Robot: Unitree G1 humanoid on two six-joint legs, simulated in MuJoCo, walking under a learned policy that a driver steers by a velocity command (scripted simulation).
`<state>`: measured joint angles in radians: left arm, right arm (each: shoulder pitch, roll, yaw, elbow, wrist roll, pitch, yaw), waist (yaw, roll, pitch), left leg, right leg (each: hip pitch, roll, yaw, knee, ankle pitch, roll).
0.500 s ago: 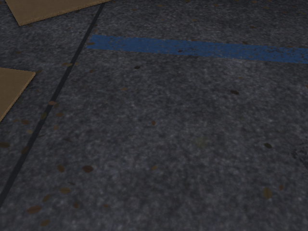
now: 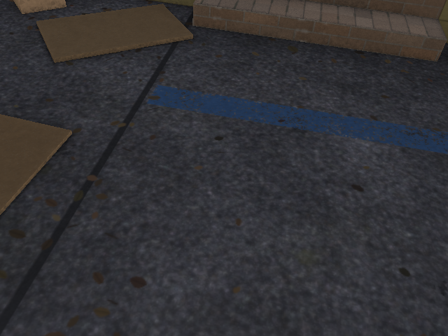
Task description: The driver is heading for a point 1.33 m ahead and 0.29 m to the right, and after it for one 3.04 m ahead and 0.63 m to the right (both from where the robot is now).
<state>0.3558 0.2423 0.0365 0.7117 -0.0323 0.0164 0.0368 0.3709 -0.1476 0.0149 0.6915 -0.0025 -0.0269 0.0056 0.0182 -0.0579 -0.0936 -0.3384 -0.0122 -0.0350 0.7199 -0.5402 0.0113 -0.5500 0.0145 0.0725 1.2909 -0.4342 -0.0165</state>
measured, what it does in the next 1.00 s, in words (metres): walks ahead: right foot, then left foot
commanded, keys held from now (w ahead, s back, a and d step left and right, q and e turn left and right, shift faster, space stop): w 1.00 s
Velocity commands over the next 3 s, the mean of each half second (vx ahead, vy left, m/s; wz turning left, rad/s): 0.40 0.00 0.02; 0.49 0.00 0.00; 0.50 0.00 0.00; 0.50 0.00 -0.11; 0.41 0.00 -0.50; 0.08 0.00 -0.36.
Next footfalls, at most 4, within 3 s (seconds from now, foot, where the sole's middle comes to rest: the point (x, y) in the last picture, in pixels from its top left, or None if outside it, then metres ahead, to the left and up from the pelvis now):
0.38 right None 0.25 -0.17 -0.76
0.90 left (214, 323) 0.65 0.02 -0.76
1.42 right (284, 251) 0.93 -0.22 -0.76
1.96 left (219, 193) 1.20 0.02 -0.76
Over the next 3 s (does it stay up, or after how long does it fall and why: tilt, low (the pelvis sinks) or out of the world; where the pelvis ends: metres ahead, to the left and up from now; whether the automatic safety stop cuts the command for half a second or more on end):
stays up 1.38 -0.16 0.01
